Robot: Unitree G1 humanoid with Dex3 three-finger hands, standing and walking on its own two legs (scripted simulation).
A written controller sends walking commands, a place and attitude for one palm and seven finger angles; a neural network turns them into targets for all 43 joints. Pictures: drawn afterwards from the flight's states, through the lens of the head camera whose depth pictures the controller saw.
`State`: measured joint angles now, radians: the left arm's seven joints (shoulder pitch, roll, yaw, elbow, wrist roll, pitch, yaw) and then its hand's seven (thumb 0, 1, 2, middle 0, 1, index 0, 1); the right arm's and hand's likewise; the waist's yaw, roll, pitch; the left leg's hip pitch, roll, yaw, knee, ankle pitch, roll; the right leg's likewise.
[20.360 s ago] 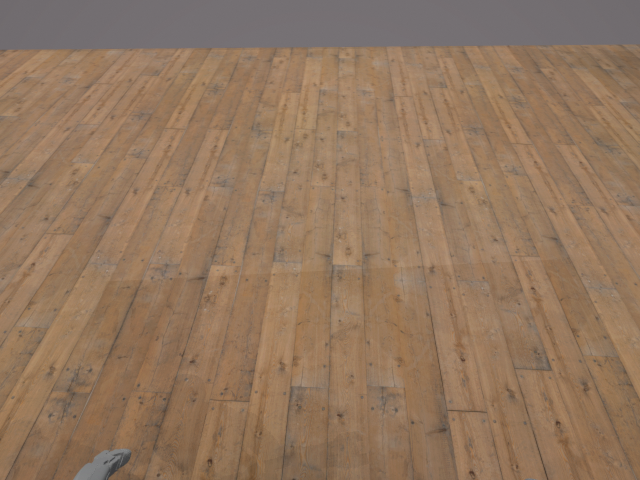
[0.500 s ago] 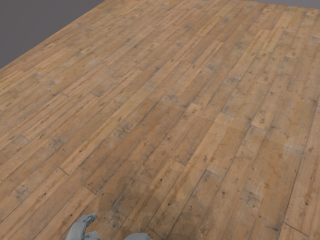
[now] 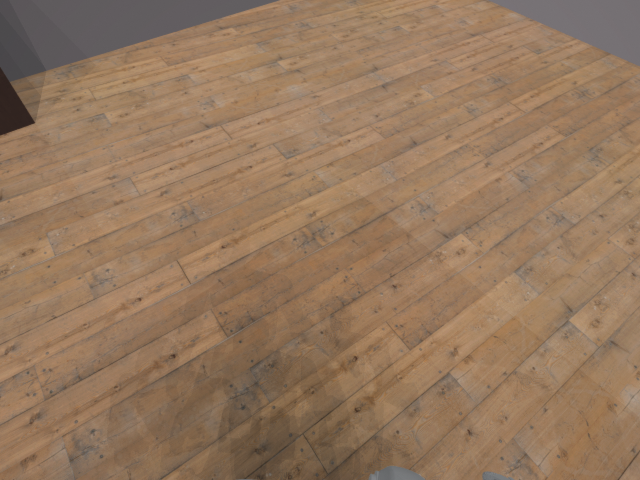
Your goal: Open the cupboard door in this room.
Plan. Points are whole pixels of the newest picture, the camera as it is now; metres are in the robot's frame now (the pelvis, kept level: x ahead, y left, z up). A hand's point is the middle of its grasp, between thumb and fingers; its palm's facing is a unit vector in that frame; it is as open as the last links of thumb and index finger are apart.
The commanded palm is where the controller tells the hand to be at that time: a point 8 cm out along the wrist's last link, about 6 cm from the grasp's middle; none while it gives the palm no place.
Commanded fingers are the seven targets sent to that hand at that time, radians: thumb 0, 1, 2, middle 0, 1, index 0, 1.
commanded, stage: turn or walk to find it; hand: left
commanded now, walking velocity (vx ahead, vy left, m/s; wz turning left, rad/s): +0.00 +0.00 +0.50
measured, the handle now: out of the picture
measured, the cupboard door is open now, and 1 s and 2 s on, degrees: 0 0 0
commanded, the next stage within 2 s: none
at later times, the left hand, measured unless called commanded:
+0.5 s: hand out of the picture +0.04 +0.15 -0.13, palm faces +0.25 -0.92 -0.31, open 7.4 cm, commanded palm none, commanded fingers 0.00 0.90 0.90 -0.20 -0.30 -0.20 -0.30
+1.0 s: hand out of the picture -0.14 +0.18 -0.18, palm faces +0.55 -0.80 -0.24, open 7.4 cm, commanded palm none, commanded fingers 0.00 0.90 0.90 -0.20 -0.30 -0.20 -0.30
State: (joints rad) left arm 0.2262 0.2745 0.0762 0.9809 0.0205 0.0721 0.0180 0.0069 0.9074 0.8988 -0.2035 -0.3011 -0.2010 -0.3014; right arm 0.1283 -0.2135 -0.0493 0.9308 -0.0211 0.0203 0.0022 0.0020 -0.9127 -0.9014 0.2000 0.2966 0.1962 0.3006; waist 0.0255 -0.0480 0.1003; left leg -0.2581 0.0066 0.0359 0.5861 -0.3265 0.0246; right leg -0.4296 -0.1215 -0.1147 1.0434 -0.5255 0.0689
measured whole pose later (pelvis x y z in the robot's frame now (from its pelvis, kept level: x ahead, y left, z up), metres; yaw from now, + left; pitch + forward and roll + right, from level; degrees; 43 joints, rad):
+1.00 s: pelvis -0.05 -0.03 +0.00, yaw +31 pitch -1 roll -1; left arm 0.23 0.27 0.08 0.99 0.02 0.07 0.01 0.01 0.91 0.90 -0.20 -0.30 -0.20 -0.30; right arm 0.14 -0.20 -0.04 0.94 -0.02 0.02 0.00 0.00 -0.91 -0.90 0.20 0.30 0.20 0.30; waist 0.03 -0.04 0.08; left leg -0.23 0.00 0.03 0.56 -0.32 0.04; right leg -0.45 -0.12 -0.11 1.05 -0.47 0.07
